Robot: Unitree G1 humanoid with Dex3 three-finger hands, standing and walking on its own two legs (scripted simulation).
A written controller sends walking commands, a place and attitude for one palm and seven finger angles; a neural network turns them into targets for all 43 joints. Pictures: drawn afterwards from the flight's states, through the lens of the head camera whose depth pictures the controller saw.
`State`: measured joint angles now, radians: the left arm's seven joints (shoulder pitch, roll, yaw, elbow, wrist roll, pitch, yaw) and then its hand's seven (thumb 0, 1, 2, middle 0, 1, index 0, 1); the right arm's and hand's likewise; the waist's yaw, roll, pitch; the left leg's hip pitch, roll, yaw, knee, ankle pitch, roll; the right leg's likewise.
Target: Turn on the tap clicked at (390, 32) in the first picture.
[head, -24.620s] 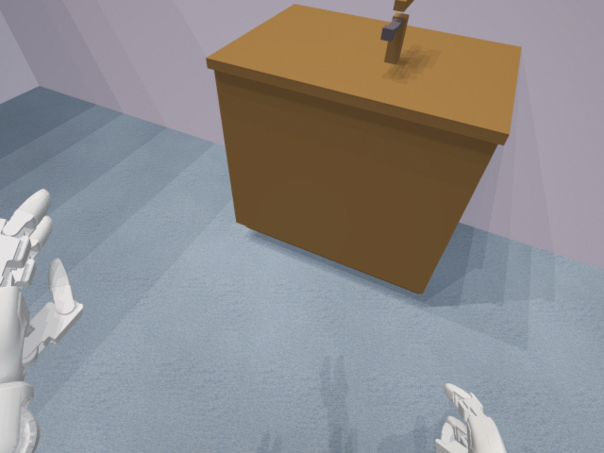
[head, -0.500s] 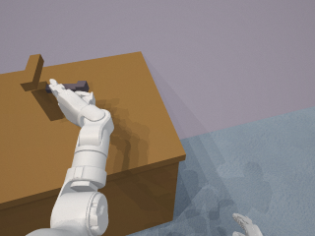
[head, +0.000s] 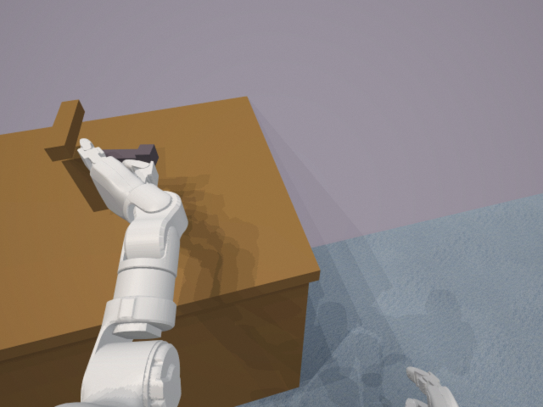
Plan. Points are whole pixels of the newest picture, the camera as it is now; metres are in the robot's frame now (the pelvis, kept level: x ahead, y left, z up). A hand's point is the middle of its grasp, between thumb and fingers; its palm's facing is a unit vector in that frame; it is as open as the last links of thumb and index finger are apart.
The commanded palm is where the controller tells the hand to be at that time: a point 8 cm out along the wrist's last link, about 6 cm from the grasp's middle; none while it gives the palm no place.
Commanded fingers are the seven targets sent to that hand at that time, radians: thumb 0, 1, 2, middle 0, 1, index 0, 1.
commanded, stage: lift the hand up off the lever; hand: left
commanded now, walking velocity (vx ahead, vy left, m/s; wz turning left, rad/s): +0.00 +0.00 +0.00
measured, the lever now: (147, 156) +0.46 +0.25 +0.14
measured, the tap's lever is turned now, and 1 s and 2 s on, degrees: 75 75 75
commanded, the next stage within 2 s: draw the hand back beside the body in 1.46 s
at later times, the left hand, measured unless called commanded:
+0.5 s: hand (150, 157) +0.40 +0.21 +0.18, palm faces +0.82 -0.58 -0.04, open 7.8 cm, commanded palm +0.35 +0.23 +0.19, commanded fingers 0.00 0.90 0.90 -0.15 -0.15 -0.15 -0.15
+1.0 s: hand (152, 146) +0.41 +0.20 +0.20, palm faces +0.78 -0.62 -0.02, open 7.8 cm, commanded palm +0.34 +0.22 +0.21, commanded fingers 0.00 0.90 0.90 -0.15 -0.15 -0.15 -0.15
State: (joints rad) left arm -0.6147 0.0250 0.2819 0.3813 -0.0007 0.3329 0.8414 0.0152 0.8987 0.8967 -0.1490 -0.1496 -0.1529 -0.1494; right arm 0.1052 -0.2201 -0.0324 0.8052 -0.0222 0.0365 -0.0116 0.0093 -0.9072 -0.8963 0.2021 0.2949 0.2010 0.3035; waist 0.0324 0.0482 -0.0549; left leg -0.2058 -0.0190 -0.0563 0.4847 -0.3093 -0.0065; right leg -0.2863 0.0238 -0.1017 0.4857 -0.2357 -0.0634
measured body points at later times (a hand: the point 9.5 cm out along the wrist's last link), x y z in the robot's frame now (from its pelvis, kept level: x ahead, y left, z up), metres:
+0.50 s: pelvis +0.00 +0.00 +0.00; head -0.01 -0.03 +0.45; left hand +0.36 +0.24 +0.19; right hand +0.17 -0.23 -0.12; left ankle -0.04 +0.13 -0.74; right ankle +0.01 -0.08 -0.74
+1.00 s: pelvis +0.01 +0.00 +0.00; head +0.00 -0.03 +0.45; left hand +0.36 +0.23 +0.21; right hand +0.21 -0.21 -0.11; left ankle -0.04 +0.13 -0.74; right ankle +0.01 -0.08 -0.74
